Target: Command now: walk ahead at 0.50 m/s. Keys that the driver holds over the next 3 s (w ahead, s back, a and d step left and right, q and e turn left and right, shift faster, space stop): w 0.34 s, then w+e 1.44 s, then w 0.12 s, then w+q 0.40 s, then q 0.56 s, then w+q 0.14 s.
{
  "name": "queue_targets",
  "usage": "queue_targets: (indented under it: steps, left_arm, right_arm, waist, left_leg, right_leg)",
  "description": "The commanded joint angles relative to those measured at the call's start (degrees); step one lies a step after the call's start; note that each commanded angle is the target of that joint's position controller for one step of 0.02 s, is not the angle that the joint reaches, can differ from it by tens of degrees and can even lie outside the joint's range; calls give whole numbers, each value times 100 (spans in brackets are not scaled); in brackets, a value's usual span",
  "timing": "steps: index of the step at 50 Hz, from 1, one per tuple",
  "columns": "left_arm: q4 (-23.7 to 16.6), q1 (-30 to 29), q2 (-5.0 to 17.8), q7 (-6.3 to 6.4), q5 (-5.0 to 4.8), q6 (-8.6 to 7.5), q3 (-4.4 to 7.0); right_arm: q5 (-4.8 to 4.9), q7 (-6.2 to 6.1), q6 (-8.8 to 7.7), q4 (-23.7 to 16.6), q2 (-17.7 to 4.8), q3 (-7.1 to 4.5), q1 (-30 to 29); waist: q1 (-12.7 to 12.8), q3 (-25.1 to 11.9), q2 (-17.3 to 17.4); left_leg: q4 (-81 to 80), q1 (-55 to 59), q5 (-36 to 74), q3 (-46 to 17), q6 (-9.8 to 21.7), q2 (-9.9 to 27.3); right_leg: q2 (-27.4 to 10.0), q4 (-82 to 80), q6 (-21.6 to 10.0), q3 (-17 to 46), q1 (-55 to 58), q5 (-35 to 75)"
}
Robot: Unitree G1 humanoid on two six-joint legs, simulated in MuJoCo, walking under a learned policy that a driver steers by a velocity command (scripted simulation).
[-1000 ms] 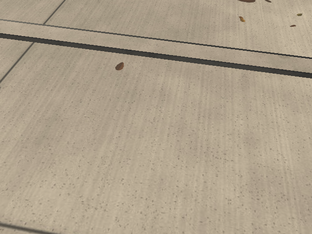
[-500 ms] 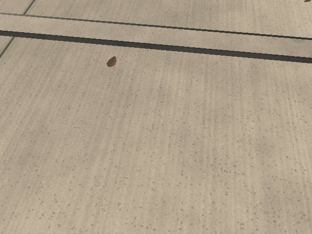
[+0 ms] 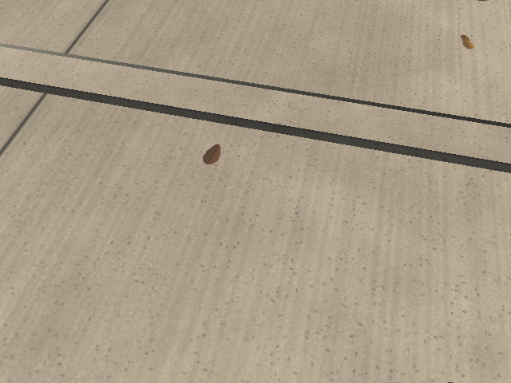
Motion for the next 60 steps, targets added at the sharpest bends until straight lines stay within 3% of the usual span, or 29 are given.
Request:
queue_targets:
  steps: [1, 2, 3, 4, 6, 7, 9, 12, 17, 22, 25, 27, 28, 29, 30, 31, 33, 34, 36, 39, 45, 50, 53, 55, 56, 57, 58, 59, 60]
  left_arm:
    - [-432, 49, 559, -25, -176, -44, 57]
    - [-404, 524, 448, -71, -292, -37, 98]
    - [-471, 11, 834, -40, -142, 3, 206]
    - [-627, -480, 738, -64, -100, -27, 200]
    - [-688, -694, 561, -103, 8, 41, 214]
    - [-628, -533, 412, -140, 64, 126, 189]
    - [-667, -573, 338, -200, 93, 231, 194]
    - [-950, -1294, 419, -244, 93, 314, 203]
    - [-1369, -2495, 375, -267, 1, 295, 131]
    - [-1590, -3063, 411, -269, -33, 259, 104]
    - [-1591, -2833, 481, -256, -2, 207, 162]
    - [-1276, -1815, 631, -207, 25, 153, 279]
    - [-998, -932, 828, -179, 90, 113, 386]
    - [-908, -104, 1417, -125, 191, 103, 561]
    - [-890, -161, 1652, -152, 44, 202, 631]
    - [-967, -693, 1550, -179, -79, 256, 599]
    - [-1056, -1274, 1008, -162, -76, 238, 466]
    - [-1036, -1332, 870, -127, -107, 203, 418]
    - [-1013, -1225, 852, -99, -141, 112, 390]
    - [-997, -901, 1116, -86, -158, 67, 444]
    - [-1022, -172, 1140, -85, -140, 135, 443]
    - [-1077, 172, 1216, -17, -57, 171, 454]
    - [-1211, -109, 1367, 43, -33, 170, 500]
    - [-1319, -448, 1486, -25, -59, 118, 527]
    - [-1409, -523, 1369, -93, -125, 61, 500]
    - [-1621, -248, 806, -101, -280, 37, 368]
    - [-1736, 195, 956, -75, -261, 93, 386]
    - [-1528, 9, 1214, -38, -83, 207, 413]
    - [-1548, -428, 1163, -112, -19, 237, 402]
  right_arm:
    - [-216, -184, -123, 511, -1406, -466, 2920]
    - [-103, -117, -30, 543, -1564, -542, 2938]
    - [47, -68, 12, 451, -1308, -482, 2298]
    - [82, -49, -17, 368, -954, -384, 1789]
    - [56, -74, -111, 479, -487, -244, 1588]
    - [53, -95, -149, 561, -388, -204, 1652]
    - [71, -114, -235, 698, -496, -208, 1966]
    - [77, -118, -262, 776, -702, -230, 2255]
    - [80, -115, -238, 864, -674, -178, 2753]
    - [-1, -198, -233, 1019, -702, -185, 3130]
    - [-29, -276, -217, 1029, -798, -215, 2974]
    - [-33, -294, -161, 996, -939, -253, 2833]
    - [-1, -296, -135, 915, -970, -252, 2752]
    - [120, -252, -149, 619, -733, -185, 2763]
    - [185, -147, -205, 478, -662, -218, 2932]
    - [62, -121, -231, 315, -897, -263, 2353]
    - [71, -99, -317, 141, -801, -249, 1829]
    - [-23, -108, -240, 70, -771, -256, 1784]
    - [-128, -84, -33, 28, -634, -237, 1889]
    - [-133, -48, 116, -223, -627, -229, 1414]
    - [-74, 0, 150, -803, -712, -196, 46]
    - [-19, 33, 77, -1219, -748, -108, -730]
    - [24, 13, -10, -1269, -916, -123, -389]
    - [40, -94, -100, -931, -1187, -237, 842]
    - [-45, -183, -177, -804, -1447, -321, 1679]
    - [-205, -278, -160, -839, -1928, -415, 2339]
    - [-147, -234, -58, -820, -2043, -479, 2071]
    - [-96, -202, -1, -948, -1436, -377, 1578]
    - [-41, -182, -3, -984, -994, -264, 1279]
  waist:
    - [-1312, -1694, 341]
    - [-1042, -2299, 1273]
    - [-844, -1507, 339]
    - [-727, -779, 138]
    - [-367, -185, 43]
    - [-240, -178, 122]
    - [-162, -174, 186]
    - [-217, 38, 216]
    - [-525, 181, 285]
    - [-690, 281, 348]
    - [-471, 157, 378]
    - [-39, -433, 399]
    - [332, -888, 291]
    - [537, -1579, -444]
    - [223, -2043, -1417]
    - [67, -1409, -555]
    - [-234, -376, 119]
    - [-408, -248, 109]
    - [-561, -326, -51]
    - [-504, -215, -166]
    - [-13, -119, -346]
    - [223, -80, -448]
    - [-65, -147, -557]
    - [-633, -728, -403]
    - [-1010, -1332, -112]
    - [-1045, -2189, 802]
    - [-612, -2492, 1824]
    - [-454, -1487, 688]
    - [-485, -787, 91]
  left_leg:
    - [-372, 3864, -578, -1894, 760, 1432]
    - [-1133, 4683, -621, -4461, 1502, 2544]
    - [-1295, 4028, -946, -3907, 1297, 2234]
    - [-1495, 3176, -795, -3131, 1135, 2040]
    - [-1819, 2052, 19, -2164, 722, 1530]
    - [-1900, 1797, 207, -1846, 607, 1366]
    - [-1985, 1692, 704, -1558, 603, 1247]
    - [-2223, 1735, 771, -1270, 608, 1149]
    - [-2263, 2118, 1376, -902, 463, 970]
    - [-2119, 3033, 1827, -474, 397, 1266]
    - [-1432, 3386, 3437, -130, 254, 1400]
    - [70, 3394, 4693, 123, 132, 1331]
    - [1290, 2738, 4088, 292, -7, 1202]
    - [3307, 1102, 1985, 500, -224, 810]
    - [5072, -665, -2328, -60, -416, -425]
    - [5215, -1355, -1912, -809, -313, 50]
    - [4410, -1172, -1140, -800, -345, 474]
    - [4041, -872, -1097, -831, -434, 588]
    - [3633, -501, -1102, -777, -606, 608]
    - [3017, -775, -730, -620, -828, 611]
    - [1661, -1396, 399, -603, -964, 468]
    - [845, -1434, 334, -602, -856, 200]
    - [170, -456, 45, -686, -665, 47]
    - [-298, 1402, -86, -570, -439, -192]
    - [-405, 2768, -284, -1108, -221, 426]
    - [-479, 4233, -880, -2860, 109, 2051]
    - [-1179, 4416, -1146, -5087, 661, 2732]
    - [-1256, 3516, -1879, -4469, 599, 2498]
    - [-1413, 2696, -1724, -3495, 473, 2134]
  right_leg:
    - [-875, 3995, -268, -32, -2238, 3674]
    - [162, 5841, -123, 129, -3752, -443]
    - [-262, 6056, -220, 695, -4301, -66]
    - [-471, 5819, -220, 701, -4392, 396]
    - [-794, 5102, -164, 693, -3939, 775]
    - [-836, 4912, -102, 656, -3673, 836]
    - [-843, 4682, -3, 529, -3652, 938]
    - [-982, 4117, 154, 363, -4201, 1480]
    - [-908, 2553, 262, 73, -4351, 2334]
    - [-687, 1757, -38, -45, -4356, 2291]
    - [-388, 1456, -366, -223, -3809, 1686]
    - [49, 1179, -632, -450, -2643, 1419]
    - [-37, 924, -834, -181, -1426, 1580]
    - [-1404, 810, -1377, 1753, 183, 1246]
    - [-2488, -154, -2123, 4638, 1111, 1417]
    - [-2237, -252, -1932, 4059, 689, 1200]
    - [-1831, -513, -1511, 2849, -793, 2069]
    - [-1572, -565, -1352, 2484, -1255, 2541]
    - [-1301, -625, -1263, 2107, -1604, 3024]
    - [-1104, -781, -1245, 1935, -1761, 3085]
    - [-965, -672, -883, 2108, -1110, 3379]
    - [-1046, -242, -913, 2379, -439, 4025]
    - [-1091, 143, -697, 2526, -559, 4479]
    - [-765, 1324, -428, 2345, -1003, 5391]
    - [-430, 2534, -308, 2144, -1675, 4578]
    - [106, 4207, -167, 1499, -2888, 1637]
    - [445, 5167, -142, 1093, -3969, -716]
    - [-92, 5536, -150, 1110, -4323, -188]
    - [-273, 5329, -106, 1026, -4251, 287]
